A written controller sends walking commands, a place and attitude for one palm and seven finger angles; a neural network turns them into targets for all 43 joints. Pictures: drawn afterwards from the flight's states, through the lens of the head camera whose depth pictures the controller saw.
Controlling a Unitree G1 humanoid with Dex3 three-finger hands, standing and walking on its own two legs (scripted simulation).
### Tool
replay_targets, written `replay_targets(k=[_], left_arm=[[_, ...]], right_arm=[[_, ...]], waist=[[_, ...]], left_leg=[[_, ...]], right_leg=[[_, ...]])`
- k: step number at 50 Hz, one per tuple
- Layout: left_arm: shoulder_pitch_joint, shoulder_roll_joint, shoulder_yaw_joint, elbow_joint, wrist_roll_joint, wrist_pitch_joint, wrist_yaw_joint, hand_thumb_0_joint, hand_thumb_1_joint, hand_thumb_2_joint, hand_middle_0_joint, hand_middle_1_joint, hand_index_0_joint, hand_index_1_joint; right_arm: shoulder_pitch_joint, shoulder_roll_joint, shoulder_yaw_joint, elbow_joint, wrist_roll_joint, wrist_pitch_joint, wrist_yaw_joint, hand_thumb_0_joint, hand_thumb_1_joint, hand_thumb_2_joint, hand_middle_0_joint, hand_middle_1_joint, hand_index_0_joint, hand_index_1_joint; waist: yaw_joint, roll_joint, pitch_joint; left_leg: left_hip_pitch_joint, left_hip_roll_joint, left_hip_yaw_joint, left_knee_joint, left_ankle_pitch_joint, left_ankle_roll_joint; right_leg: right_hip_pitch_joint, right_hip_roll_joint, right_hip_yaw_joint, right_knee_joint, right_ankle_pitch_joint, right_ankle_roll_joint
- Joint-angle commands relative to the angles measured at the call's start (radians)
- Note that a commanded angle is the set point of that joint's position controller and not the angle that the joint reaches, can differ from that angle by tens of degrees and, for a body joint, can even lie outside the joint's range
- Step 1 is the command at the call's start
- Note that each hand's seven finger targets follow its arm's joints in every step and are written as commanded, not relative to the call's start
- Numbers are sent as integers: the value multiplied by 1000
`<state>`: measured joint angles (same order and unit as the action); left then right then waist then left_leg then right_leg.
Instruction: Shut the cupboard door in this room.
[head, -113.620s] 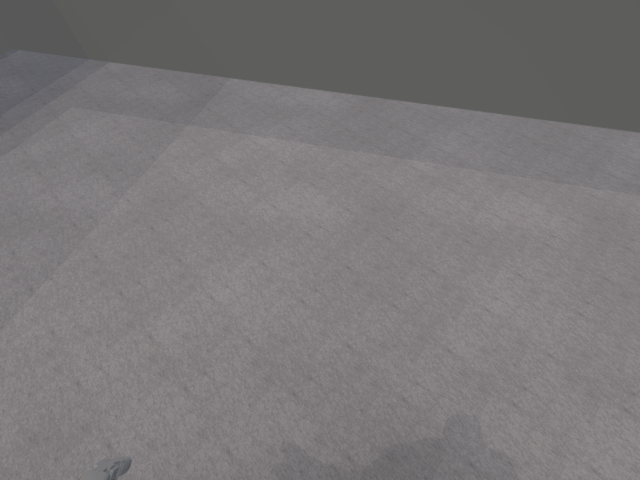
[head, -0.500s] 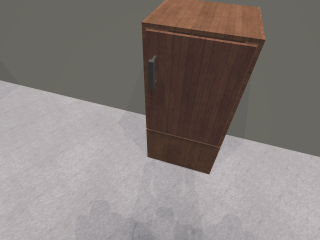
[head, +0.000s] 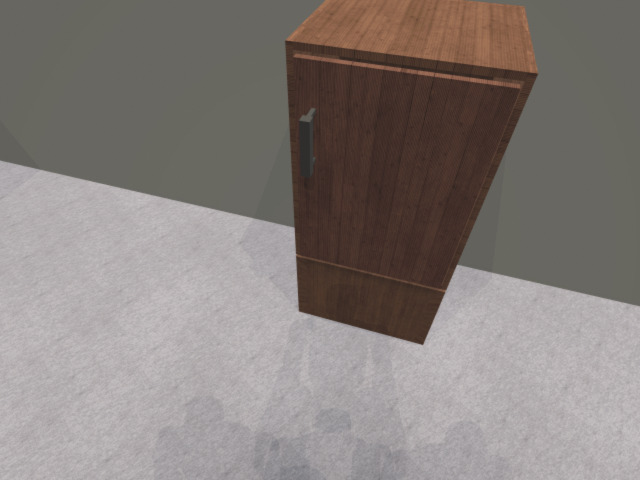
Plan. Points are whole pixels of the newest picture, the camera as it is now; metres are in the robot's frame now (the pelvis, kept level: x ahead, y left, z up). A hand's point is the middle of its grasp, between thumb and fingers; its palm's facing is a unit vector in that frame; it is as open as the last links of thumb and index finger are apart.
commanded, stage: look to check the result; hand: left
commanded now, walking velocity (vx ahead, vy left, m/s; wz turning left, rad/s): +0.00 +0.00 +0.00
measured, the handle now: (309, 142) +0.78 +0.07 +0.00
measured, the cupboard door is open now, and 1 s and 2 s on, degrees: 0 0 0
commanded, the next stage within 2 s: stand and wait in 0.10 s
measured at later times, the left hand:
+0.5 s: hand out of the picture -0.02 +0.16 -0.18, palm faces +0.03 -0.99 -0.16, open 7.4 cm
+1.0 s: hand out of the picture -0.01 +0.16 -0.18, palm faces +0.02 -0.99 -0.15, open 7.4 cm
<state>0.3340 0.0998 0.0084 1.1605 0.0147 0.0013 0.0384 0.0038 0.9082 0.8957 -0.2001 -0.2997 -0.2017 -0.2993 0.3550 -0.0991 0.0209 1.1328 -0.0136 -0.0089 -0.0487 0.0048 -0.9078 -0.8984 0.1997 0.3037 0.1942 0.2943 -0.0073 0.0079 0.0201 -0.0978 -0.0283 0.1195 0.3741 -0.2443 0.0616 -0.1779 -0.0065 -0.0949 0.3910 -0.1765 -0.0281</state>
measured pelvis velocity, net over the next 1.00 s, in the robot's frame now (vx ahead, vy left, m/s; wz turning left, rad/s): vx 0.01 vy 0.01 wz -0.01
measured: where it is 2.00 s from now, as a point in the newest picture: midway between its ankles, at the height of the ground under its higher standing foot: outside the picture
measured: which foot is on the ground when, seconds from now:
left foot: down 0.00-1.00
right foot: down 0.00-1.00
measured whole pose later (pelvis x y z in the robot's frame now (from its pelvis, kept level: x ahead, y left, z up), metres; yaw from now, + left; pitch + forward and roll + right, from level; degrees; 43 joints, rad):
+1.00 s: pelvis +0.01 +0.01 +0.00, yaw -1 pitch -2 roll +0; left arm 0.30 0.11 0.01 1.15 0.02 0.00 0.04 0.00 0.91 0.90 -0.20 -0.30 -0.20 -0.30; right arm 0.34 -0.12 0.02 1.14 -0.01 -0.02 -0.05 0.00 -0.91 -0.90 0.20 0.30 0.19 0.29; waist -0.01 0.00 0.04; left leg -0.07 -0.04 0.13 0.35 -0.25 0.07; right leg -0.17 -0.02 -0.08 0.39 -0.19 -0.01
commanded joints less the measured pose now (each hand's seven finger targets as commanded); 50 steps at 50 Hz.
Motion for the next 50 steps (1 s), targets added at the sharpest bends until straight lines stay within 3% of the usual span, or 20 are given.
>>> replay_targets(k=[1,14,23,40,50], left_arm=[[79,72,7,-15,-4,-13,6,0,900,900,-200,-300,-200,-300],[74,83,10,-17,-4,-13,7,0,900,900,-200,-300,-200,-300],[64,80,9,-18,-4,-10,6,0,900,900,-200,-300,-200,-300],[51,91,9,-21,-4,-11,5,0,900,900,-200,-300,-200,-300],[48,91,10,-22,-4,-11,6,0,900,900,-200,-300,-200,-300]], right_arm=[[96,-76,-14,-9,2,-4,-1,0,-900,-900,200,300,200,300],[91,-94,-14,-7,4,-10,-3,0,-900,-900,200,300,200,300],[98,-93,-15,-4,2,-8,-2,0,-900,-900,200,300,200,300],[83,-96,-17,-2,3,-10,-1,0,-900,-900,200,300,200,300],[80,-101,-16,-3,4,-14,-4,0,-900,-900,200,300,200,300]], waist=[[0,-13,109],[0,12,101],[-2,-11,125],[-2,-2,105],[-4,-17,85]], left_leg=[[-107,138,-154,-116,52,-9],[-78,143,-155,-117,115,-14],[-98,143,-160,-134,49,-13],[-75,144,-155,-126,94,-14],[-46,147,-150,-108,191,-16]], right_leg=[[-4,-99,127,-69,43,-12],[0,-96,125,-57,63,-12],[-5,-97,128,-61,40,-9],[0,-99,125,-56,53,-10],[10,-100,122,-45,95,-11]])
